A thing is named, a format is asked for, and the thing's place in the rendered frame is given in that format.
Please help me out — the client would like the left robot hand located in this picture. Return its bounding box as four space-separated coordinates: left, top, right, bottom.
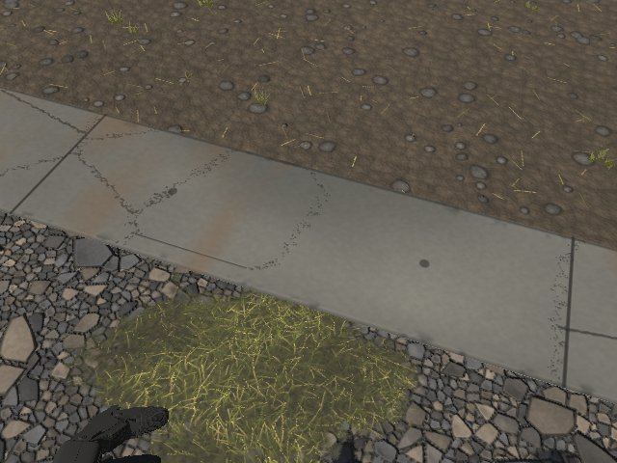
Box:
52 405 169 463

